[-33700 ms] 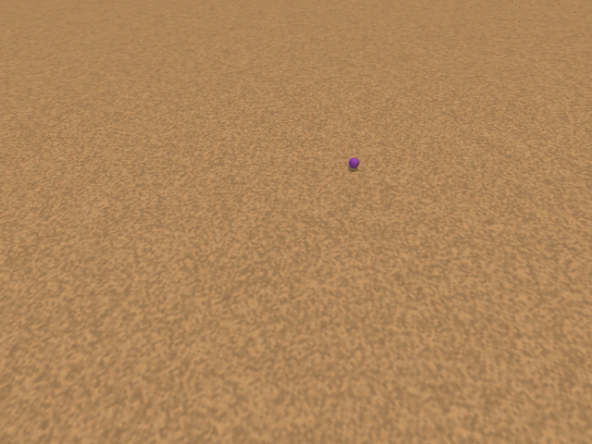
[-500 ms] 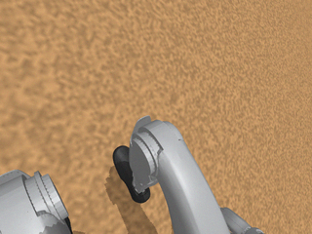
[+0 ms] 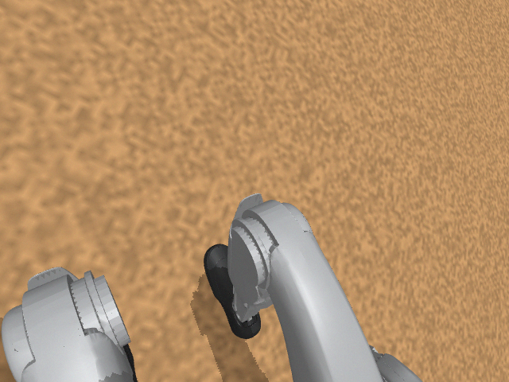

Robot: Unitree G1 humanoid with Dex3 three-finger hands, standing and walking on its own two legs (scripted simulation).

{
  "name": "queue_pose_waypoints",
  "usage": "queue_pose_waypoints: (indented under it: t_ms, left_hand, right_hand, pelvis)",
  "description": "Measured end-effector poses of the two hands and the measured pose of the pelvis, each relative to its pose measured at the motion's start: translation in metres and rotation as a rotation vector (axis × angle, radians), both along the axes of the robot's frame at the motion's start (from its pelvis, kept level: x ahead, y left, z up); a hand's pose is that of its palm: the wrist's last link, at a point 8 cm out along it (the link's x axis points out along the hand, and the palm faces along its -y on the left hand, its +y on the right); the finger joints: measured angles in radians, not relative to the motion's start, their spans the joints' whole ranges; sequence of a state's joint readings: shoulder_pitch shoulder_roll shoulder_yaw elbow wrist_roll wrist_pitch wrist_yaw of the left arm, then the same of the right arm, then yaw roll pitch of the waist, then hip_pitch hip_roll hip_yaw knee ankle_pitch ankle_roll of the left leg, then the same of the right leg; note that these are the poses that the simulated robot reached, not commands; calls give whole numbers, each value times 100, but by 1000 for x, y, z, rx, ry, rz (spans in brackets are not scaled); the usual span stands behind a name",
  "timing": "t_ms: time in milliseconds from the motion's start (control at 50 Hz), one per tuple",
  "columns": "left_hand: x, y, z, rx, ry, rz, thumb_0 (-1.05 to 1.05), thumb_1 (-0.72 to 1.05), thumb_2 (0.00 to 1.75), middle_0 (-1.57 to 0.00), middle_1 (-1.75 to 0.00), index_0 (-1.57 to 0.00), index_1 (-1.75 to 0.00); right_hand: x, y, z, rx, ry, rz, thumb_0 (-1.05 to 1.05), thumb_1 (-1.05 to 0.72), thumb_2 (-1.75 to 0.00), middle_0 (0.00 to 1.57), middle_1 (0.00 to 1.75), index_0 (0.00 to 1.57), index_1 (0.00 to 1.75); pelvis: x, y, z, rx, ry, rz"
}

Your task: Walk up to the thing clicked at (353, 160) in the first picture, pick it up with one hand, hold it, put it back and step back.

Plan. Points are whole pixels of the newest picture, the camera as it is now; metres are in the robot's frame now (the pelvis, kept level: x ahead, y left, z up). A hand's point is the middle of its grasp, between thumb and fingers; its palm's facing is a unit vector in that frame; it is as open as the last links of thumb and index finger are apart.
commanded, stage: settle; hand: left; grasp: from above
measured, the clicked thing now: out of the picture +0.50 +0.37 -0.25
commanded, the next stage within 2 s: lift in 0.56 s
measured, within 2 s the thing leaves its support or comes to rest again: neither
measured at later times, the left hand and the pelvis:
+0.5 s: hand out of the picture +0.47 +0.35 -0.14, palm faces -0.42 -0.10 -0.90, open 7.6 cm; pelvis +0.00 -0.01 +0.02, yaw +5 degrees
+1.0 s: hand out of the picture +0.44 +0.35 -0.08, palm faces -0.44 -0.14 -0.89, open 7.6 cm; pelvis +0.00 -0.01 +0.06, yaw +8 degrees
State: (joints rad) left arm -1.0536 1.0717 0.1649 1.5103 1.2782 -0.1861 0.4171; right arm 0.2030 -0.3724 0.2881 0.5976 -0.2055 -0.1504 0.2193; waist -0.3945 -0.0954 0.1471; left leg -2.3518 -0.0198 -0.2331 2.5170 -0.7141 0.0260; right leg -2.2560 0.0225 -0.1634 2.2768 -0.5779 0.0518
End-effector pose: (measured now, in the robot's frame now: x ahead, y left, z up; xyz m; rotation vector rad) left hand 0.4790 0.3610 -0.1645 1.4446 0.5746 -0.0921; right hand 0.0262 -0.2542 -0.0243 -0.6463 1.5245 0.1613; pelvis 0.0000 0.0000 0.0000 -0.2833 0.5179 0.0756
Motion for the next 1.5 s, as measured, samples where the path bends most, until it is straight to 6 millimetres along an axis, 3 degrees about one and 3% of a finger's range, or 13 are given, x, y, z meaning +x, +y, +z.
queue_pose_waypoints:
  t_ms: [220, 420, 760, 960, 1080, 1260, 1500]
  left_hand:
    - [-6, -4, 45, 2, 9, -55, -2, 30, 30, -75, -66, -84, -56]
    - [-6, -10, 77, 14, 4, -69, -1, 32, 25, -77, -64, -87, -52]
    - [-5, -12, 107, 10, 36, -55, -1, 30, 28, -78, -63, -87, -52]
    - [-23, -13, 136, -18, 42, -53, -2, 31, 27, -77, -63, -86, -53]
    - [-41, -9, 165, -19, 37, -55, -2, 31, 28, -77, -63, -86, -54]
    - [-69, -6, 221, -17, 26, -51, -2, 31, 29, -76, -64, -85, -55]
    - [-100, -23, 317, -25, 6, -42, -2, 32, 28, -76, -64, -86, -54]
  right_hand:
    - [28, -15, -7, 2, -75, -28, 0, -90, -90, 20, 30, 20, 30]
    - [51, -16, -17, 23, -147, -39, 0, -90, -90, 20, 30, 20, 30]
    - [32, -21, -14, -2, -91, -126, 0, -90, -90, 20, 30, 20, 30]
    - [32, -26, 2, -20, -99, -173, 0, -91, -91, 20, 30, 20, 30]
    - [49, -24, 12, -4, -144, -183, 0, -91, -91, 20, 30, 20, 30]
    - [90, -10, 36, 57, -250, -178, 0, -91, -91, 20, 30, 20, 30]
    - [128, 9, 99, 132, -377, -199, 0, -91, -90, 20, 30, 20, 30]
  pelvis:
    - [1, -2, 8, 30, 38, 24]
    - [-1, -6, 15, 58, 59, 43]
    - [-2, -10, 31, 84, 88, 56]
    - [-4, -9, 51, 92, 105, 65]
    - [-4, -7, 68, 103, 116, 73]
    - [-2, -5, 108, 124, 116, 85]
    - [4, -6, 182, 166, 50, 94]
